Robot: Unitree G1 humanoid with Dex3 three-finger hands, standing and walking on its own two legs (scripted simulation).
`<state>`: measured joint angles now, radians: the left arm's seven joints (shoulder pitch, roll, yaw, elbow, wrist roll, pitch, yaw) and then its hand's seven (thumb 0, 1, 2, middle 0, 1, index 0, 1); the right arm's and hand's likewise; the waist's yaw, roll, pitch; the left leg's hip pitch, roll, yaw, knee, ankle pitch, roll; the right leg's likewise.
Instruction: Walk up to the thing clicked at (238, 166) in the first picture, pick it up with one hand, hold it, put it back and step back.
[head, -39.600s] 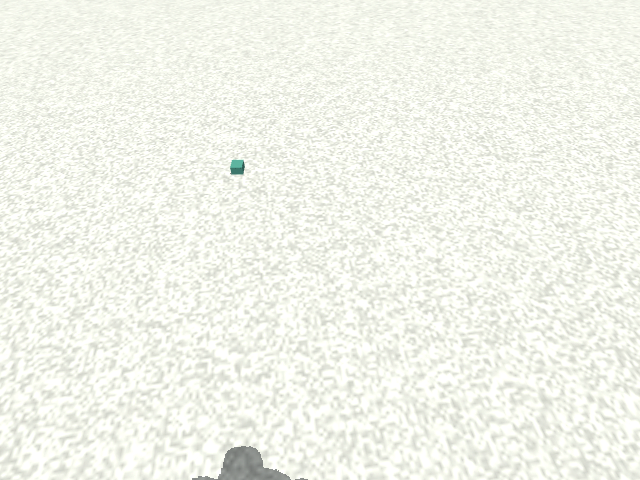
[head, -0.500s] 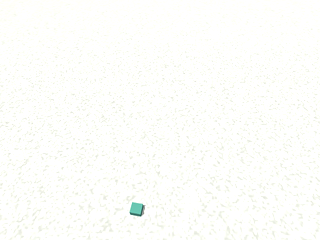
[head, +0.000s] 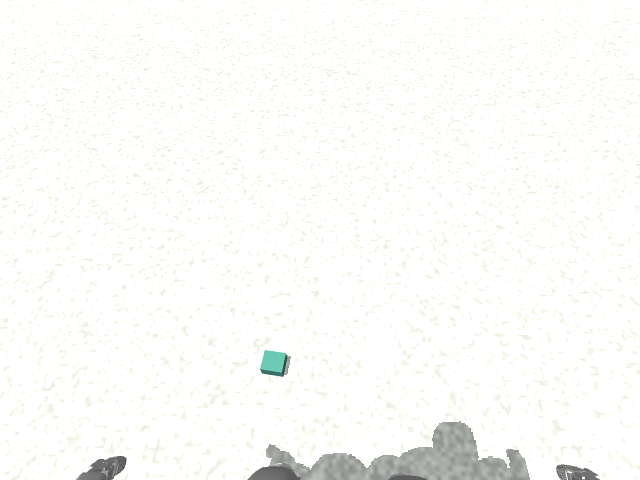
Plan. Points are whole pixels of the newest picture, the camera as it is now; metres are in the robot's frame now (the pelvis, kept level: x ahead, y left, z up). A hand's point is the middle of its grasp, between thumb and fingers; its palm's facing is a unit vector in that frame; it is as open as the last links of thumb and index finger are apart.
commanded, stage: step back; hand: left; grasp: from above
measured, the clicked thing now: (274, 363) +0.50 +0.19 -0.74
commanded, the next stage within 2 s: none
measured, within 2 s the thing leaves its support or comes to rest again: neither
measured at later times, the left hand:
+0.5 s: hand out of the picture +0.04 +0.30 -0.15, palm faces -0.09 -0.92 -0.38, open 7.3 cm
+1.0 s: hand out of the picture -0.07 +0.31 -0.15, palm faces -0.04 -0.93 -0.38, open 7.3 cm
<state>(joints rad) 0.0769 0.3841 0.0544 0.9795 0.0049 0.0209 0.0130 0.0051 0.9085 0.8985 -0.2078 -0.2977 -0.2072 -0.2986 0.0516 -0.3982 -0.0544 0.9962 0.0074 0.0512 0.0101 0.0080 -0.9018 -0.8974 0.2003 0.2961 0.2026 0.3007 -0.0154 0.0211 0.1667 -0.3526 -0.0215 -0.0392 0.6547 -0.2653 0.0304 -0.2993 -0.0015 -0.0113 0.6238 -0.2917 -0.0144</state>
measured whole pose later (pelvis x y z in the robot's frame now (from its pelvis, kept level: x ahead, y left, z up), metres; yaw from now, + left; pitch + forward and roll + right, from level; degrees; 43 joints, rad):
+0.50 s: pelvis -0.09 +0.04 +0.00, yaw -3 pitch -1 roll -1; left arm 0.12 0.39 0.08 0.84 0.02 0.05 0.01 0.01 0.91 0.90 -0.21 -0.30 -0.21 -0.30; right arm 0.16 -0.36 -0.05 0.86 -0.02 0.03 -0.02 0.01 -0.90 -0.90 0.20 0.30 0.21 0.30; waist -0.02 -0.02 0.21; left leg -0.31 0.02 0.03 0.65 -0.31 0.03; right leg -0.37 0.06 0.10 0.93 -0.49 0.01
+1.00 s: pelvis -0.22 +0.05 +0.00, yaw -2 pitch -2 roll -1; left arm 0.11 0.40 0.08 0.80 0.02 0.07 0.02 0.01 0.91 0.90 -0.21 -0.30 -0.21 -0.30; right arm 0.16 -0.36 -0.04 0.88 -0.03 0.02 0.00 0.01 -0.90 -0.90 0.20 0.30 0.20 0.30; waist -0.01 -0.04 0.19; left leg -0.27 -0.02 -0.03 0.63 -0.33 0.03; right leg -0.50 0.11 0.16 1.06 -0.51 -0.02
